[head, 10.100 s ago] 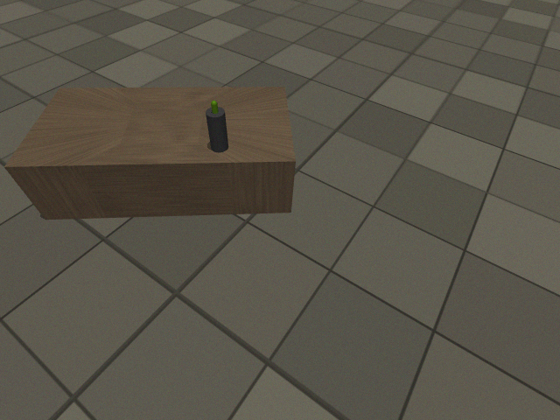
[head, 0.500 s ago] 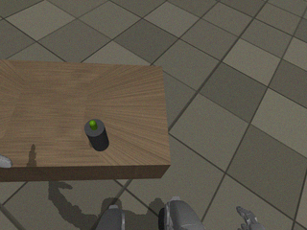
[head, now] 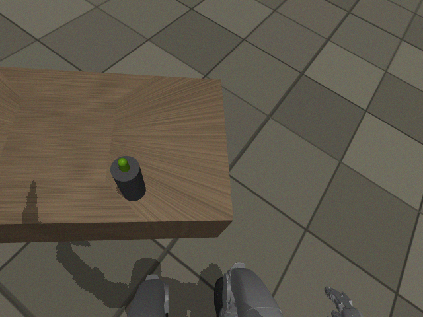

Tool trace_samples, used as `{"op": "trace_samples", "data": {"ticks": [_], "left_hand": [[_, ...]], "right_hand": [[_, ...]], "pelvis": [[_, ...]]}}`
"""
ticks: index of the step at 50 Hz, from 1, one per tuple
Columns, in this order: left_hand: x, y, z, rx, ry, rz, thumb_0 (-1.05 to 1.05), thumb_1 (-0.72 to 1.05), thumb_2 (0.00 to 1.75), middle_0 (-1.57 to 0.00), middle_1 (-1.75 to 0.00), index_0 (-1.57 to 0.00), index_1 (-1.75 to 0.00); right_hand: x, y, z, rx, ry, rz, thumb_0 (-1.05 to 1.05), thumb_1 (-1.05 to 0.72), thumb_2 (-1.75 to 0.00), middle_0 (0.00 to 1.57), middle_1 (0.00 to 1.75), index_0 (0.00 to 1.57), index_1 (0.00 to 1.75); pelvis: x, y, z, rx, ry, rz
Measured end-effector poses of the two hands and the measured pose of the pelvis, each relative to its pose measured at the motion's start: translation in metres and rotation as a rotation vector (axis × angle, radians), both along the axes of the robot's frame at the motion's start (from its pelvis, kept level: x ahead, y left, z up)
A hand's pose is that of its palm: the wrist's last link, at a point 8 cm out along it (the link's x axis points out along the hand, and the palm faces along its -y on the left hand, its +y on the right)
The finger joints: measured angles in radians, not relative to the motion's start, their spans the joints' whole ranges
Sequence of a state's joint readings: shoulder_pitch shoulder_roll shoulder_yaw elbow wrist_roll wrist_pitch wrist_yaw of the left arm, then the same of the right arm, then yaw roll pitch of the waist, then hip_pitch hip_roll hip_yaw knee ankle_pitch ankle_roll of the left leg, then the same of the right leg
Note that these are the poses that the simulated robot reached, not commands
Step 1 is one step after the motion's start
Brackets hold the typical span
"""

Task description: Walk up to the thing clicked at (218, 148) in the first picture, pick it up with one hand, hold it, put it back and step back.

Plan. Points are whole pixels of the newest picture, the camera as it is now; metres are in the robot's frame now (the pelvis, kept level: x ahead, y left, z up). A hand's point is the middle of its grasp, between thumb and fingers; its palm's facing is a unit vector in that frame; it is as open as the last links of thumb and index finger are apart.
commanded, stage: go down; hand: left
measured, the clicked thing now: (128, 177) +0.46 +0.18 -0.25
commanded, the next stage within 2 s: approach in 0.16 s
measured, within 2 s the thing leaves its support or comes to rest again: neither
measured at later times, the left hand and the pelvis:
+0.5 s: hand out of the picture +0.39 +0.36 -0.03, palm faces +0.19 -0.98 -0.04, open 17.7 cm; pelvis -0.01 +0.00 -0.03, yaw +0 degrees
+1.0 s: hand (96, 197) +0.40 +0.26 -0.25, palm faces +0.03 -1.00 +0.05, open 17.6 cm; pelvis -0.07 +0.00 -0.24, yaw +0 degrees
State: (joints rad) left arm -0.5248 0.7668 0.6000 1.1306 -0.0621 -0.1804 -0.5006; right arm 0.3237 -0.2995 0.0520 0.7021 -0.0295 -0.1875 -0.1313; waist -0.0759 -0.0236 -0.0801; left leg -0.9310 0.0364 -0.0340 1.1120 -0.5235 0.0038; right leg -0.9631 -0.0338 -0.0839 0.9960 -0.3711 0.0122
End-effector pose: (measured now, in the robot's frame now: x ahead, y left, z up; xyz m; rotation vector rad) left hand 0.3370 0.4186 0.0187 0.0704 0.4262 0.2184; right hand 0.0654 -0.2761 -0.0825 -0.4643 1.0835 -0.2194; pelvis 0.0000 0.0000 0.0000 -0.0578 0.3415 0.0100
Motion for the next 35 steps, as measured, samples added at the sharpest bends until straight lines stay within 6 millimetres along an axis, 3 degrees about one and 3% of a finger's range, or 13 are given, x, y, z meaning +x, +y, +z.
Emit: {"op": "trace_samples", "data": {"ticks": [16,21,27,35], "left_hand": [[0.012,0.006,0.003,-0.004,-0.039,-0.001,-0.01,-0.6,0.04,-0.09,-0.01,-0.06,-0.04],[0.015,0.004,-0.008,-0.023,-0.067,0.002,-0.01,-0.6,0.02,-0.1,-0.01,-0.07,-0.04],[0.025,-0.012,-0.054,-0.065,-0.188,-0.031,-0.01,-0.6,0.01,-0.09,-0.01,-0.07,-0.04],[0.048,-0.042,-0.152,-0.096,-0.401,-0.086,-0.01,-0.58,0.04,-0.08,-0.04,-0.05,-0.06]], "right_hand": [[0.0,0.008,-0.006,0.009,0.016,0.009,0.0,-0.88,-0.89,0.2,0.3,0.21,0.3],[-0.004,0.007,-0.012,0.009,0.031,0.018,0.0,-0.88,-0.89,0.2,0.3,0.21,0.3],[-0.007,0.003,-0.039,0.0,0.063,0.065,0.0,-0.88,-0.88,0.2,0.3,0.21,0.3],[0.002,-0.002,-0.119,-0.033,0.062,0.125,0.0,-0.89,-0.89,0.2,0.3,0.21,0.3]], "pelvis": [[0.0,0.004,-0.005,-0.007,0.016,0.0],[-0.002,0.003,-0.011,-0.006,0.038,0.0],[-0.011,0.002,-0.041,-0.009,0.11,-0.001],[-0.028,0.0,-0.128,-0.025,0.224,-0.006]]}}
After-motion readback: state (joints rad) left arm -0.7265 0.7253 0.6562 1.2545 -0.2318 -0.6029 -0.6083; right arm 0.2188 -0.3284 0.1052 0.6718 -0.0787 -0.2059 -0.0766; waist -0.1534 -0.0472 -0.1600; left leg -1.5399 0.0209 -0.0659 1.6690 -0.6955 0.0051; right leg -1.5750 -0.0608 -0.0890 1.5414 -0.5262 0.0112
